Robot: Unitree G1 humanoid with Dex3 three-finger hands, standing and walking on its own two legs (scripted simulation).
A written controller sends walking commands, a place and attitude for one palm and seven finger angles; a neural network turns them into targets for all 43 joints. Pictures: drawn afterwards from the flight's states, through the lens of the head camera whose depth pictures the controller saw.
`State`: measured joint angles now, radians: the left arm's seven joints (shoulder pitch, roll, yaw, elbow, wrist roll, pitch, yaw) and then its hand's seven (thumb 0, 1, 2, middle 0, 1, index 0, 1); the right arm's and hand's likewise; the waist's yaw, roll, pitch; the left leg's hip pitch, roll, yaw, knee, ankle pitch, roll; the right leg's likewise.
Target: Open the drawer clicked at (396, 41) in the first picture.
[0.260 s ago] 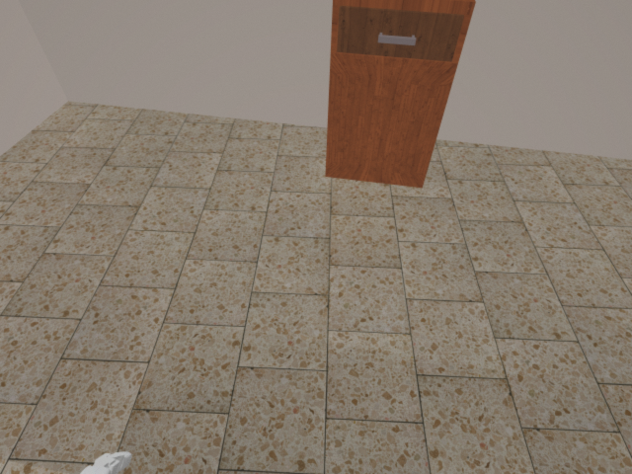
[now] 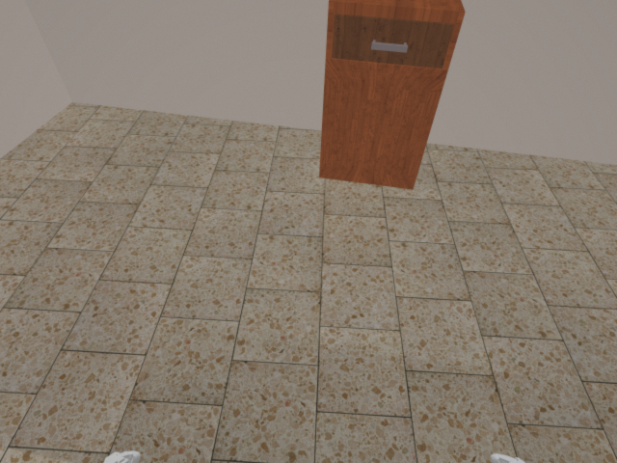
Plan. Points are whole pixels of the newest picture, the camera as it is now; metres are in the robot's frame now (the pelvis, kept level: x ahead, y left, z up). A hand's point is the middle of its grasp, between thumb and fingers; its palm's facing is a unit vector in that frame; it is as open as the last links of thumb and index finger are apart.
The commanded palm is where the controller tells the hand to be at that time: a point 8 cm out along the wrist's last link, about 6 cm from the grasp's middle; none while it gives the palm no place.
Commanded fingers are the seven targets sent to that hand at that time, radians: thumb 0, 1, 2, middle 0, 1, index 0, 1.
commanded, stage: stand and wait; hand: left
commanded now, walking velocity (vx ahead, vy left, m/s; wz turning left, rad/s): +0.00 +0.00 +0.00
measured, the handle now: (389, 45) +1.56 -0.22 -0.06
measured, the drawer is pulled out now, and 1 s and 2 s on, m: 0.00 0.00 0.00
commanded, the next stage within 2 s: look at it before walking up in 0.56 s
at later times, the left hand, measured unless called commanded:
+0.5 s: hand out of the picture +0.05 +0.24 -0.15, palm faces -0.02 -0.94 -0.34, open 7.4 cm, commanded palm none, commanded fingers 0.00 0.90 0.90 -0.20 -0.30 -0.20 -0.30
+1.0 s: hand out of the picture +0.06 +0.23 -0.15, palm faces -0.03 -0.94 -0.33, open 7.4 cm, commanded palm none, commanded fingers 0.00 0.90 0.90 -0.20 -0.30 -0.20 -0.30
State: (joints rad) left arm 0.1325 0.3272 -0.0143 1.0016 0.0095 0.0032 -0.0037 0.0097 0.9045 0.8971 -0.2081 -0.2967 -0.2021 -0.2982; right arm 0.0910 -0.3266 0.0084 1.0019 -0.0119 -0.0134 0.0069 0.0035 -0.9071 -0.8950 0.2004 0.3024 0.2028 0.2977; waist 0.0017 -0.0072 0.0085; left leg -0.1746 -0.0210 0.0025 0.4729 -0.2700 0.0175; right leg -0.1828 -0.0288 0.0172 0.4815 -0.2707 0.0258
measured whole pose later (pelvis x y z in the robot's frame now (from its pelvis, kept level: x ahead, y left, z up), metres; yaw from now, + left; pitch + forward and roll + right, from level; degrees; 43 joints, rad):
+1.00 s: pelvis -0.02 -0.01 +0.01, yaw +0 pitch -2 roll +0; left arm 0.14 0.34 -0.01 1.09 0.01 0.00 -0.01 0.01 0.91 0.90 -0.21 -0.30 -0.20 -0.30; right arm 0.12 -0.34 0.01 1.12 0.00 -0.01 0.01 0.00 -0.91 -0.90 0.20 0.30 0.20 0.30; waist 0.00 0.00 0.03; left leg -0.16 0.00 -0.01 0.39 -0.20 0.00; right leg -0.17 -0.01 0.01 0.40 -0.20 0.01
